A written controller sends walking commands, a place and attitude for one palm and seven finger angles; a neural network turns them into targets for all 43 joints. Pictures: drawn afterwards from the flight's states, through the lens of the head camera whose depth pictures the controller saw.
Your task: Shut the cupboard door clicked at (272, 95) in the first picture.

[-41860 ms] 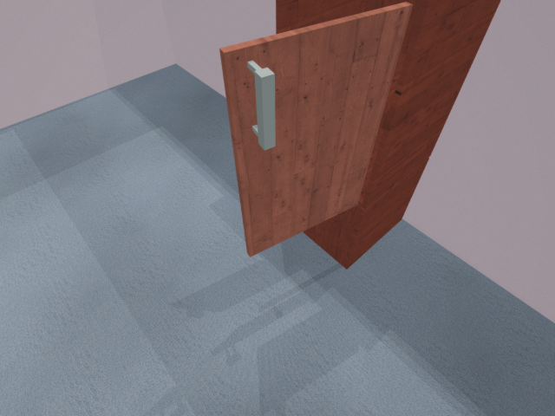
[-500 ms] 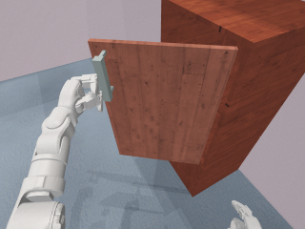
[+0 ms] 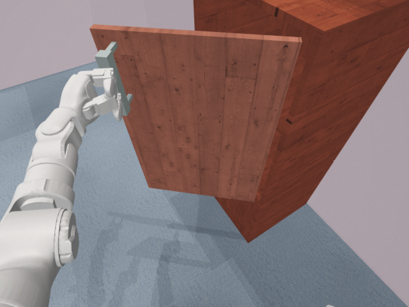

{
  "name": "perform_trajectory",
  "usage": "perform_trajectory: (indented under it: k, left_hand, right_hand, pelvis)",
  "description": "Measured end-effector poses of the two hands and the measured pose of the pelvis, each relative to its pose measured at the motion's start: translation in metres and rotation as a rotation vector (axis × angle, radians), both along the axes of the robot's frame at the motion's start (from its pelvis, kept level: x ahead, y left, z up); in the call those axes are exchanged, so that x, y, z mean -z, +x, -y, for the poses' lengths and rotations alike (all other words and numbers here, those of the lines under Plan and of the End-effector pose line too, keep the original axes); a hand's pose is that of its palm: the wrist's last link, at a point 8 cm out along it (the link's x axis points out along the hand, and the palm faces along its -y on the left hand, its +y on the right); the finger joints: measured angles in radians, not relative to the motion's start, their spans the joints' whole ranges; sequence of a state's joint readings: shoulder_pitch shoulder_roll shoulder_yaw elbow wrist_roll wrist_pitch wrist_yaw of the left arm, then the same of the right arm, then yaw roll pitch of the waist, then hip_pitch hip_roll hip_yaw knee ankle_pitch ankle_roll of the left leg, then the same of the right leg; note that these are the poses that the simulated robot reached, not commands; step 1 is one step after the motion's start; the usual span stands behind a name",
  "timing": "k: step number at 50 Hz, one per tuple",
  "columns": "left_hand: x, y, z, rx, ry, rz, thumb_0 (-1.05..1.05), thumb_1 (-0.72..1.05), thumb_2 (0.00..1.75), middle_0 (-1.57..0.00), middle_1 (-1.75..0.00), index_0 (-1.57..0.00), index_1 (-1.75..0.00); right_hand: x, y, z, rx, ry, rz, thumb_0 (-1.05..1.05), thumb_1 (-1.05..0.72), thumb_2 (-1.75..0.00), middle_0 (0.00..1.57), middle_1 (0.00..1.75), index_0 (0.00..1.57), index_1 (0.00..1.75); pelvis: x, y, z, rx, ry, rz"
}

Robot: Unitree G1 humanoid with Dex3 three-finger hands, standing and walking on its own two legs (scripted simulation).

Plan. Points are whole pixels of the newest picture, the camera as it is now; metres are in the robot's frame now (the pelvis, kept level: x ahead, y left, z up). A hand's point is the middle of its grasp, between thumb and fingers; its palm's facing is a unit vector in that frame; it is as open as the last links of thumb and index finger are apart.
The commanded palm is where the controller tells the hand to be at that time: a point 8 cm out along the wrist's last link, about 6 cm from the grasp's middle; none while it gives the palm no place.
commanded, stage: push the door shut along its arc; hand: left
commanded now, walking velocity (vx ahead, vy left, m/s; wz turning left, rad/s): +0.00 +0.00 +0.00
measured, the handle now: (118, 80) +0.53 +0.18 +0.16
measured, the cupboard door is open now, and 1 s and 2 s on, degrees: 49 31 25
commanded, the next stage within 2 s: pull the fist back off the door in 1.38 s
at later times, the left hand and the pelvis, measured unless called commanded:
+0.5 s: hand (125, 86) +0.49 +0.15 +0.18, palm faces -0.28 -0.96 -0.02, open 3.4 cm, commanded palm +0.51 +0.19 +0.17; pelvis -0.01 +0.02 -0.01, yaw +1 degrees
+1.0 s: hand (155, 70) +0.56 +0.10 +0.17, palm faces -0.40 -0.91 -0.01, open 3.1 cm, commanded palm +0.58 +0.14 +0.17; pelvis +0.02 +0.03 -0.02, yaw +0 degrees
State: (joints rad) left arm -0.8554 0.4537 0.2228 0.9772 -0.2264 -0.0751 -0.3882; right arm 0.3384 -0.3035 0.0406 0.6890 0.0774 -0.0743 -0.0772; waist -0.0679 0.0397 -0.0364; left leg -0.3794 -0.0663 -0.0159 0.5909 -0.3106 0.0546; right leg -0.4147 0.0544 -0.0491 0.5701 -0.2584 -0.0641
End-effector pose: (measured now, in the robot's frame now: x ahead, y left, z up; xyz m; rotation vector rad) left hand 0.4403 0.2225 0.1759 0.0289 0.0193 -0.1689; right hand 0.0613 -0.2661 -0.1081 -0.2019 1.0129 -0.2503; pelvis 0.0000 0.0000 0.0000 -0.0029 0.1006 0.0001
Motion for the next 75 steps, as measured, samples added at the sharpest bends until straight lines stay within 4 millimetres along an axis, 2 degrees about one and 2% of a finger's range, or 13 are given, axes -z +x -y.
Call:
perform_trajectory:
  k: [5,12,23,32,36,45,49,52,59,68,75]
  left_hand:
    - [0.001,0.007,0.002,0.03,-0.008,0.008,-0.01,0.92,0.97,-1.3,-1.5,-1.3,-1.5]
    - [0.0,0.021,0.002,0.054,-0.006,-0.007,-0.02,0.93,0.98,-1.3,-1.5,-1.3,-1.5]
    - [-0.001,0.044,0.009,0.108,-0.006,-0.01,0.0,1.01,1.03,-1.3,-1.5,-1.3,-1.5]
    - [-0.001,0.067,0.018,0.148,-0.008,-0.014,0.0,1.05,1.06,-1.3,-1.5,-1.3,-1.5]
    - [0.0,0.079,0.033,0.196,-0.015,-0.015,0.01,1.01,1.03,-1.3,-1.5,-1.3,-1.5]
    - [0.003,0.107,0.048,0.21,-0.021,-0.009,0.02,0.93,0.93,-1.3,-1.5,-1.29,-1.5]
    - [0.006,0.117,0.06,0.238,-0.015,-0.024,0.02,0.91,0.92,-1.3,-1.5,-1.29,-1.5]
    - [0.007,0.125,0.073,0.266,-0.01,-0.031,0.02,0.91,0.91,-1.3,-1.5,-1.29,-1.5]
    - [0.005,0.142,0.116,0.332,-0.031,-0.037,0.02,0.91,0.92,-1.3,-1.5,-1.3,-1.5]
    - [0.005,0.155,0.12,0.298,-0.019,-0.033,0.02,0.84,0.92,-1.3,-1.5,-1.3,-1.5]
    - [0.003,0.155,0.12,0.305,-0.003,-0.048,0.01,0.85,0.92,-1.3,-1.5,-1.3,-1.5]
  right_hand:
    - [0.0,-0.018,0.005,0.024,-0.02,-0.038,0.01,-0.9,-0.9,0.2,0.3,0.21,0.3]
    - [-0.001,-0.03,0.007,0.034,-0.045,-0.054,0.01,-0.9,-0.9,0.2,0.3,0.21,0.3]
    - [0.003,-0.044,-0.003,0.026,-0.061,-0.097,0.0,-0.9,-0.9,0.2,0.3,0.21,0.3]
    - [0.008,-0.057,-0.013,0.035,-0.067,-0.166,0.0,-0.9,-0.9,0.2,0.3,0.21,0.3]
    - [0.008,-0.062,-0.016,0.046,-0.073,-0.195,0.0,-0.9,-0.9,0.2,0.3,0.21,0.3]
    - [0.009,-0.071,-0.02,0.087,-0.072,-0.249,0.0,-0.9,-0.9,0.2,0.3,0.21,0.3]
    - [0.01,-0.076,-0.02,0.1,-0.069,-0.292,0.0,-0.9,-0.9,0.2,0.3,0.21,0.3]
    - [0.011,-0.08,-0.019,0.113,-0.067,-0.316,0.0,-0.9,-0.9,0.2,0.3,0.21,0.3]
    - [0.013,-0.085,-0.017,0.156,-0.054,-0.342,0.0,-0.9,-0.9,0.2,0.3,0.21,0.3]
    - [0.014,-0.092,-0.012,0.196,-0.022,-0.368,0.0,-0.9,-0.9,0.2,0.3,0.21,0.3]
    - [0.012,-0.095,0.005,0.193,-0.043,-0.4,0.0,-0.9,-0.9,0.2,0.3,0.21,0.3]
  pelvis:
    - [0.001,-0.002,0.0,0.002,-0.002,-0.012]
    - [0.004,-0.007,-0.003,-0.004,-0.01,-0.041]
    - [0.01,-0.009,-0.014,-0.014,-0.017,-0.093]
    - [0.014,-0.001,-0.023,-0.017,-0.024,-0.133]
    - [0.016,0.004,-0.026,-0.017,-0.027,-0.149]
    - [0.019,0.014,-0.028,-0.008,-0.03,-0.187]
    - [0.02,0.018,-0.027,-0.008,-0.031,-0.203]
    - [0.021,0.021,-0.026,-0.007,-0.03,-0.214]
    - [0.022,0.03,-0.021,0.009,-0.023,-0.231]
    - [0.022,0.035,-0.006,0.031,-0.011,-0.237]
    - [0.023,0.032,0.005,0.019,-0.011,-0.242]
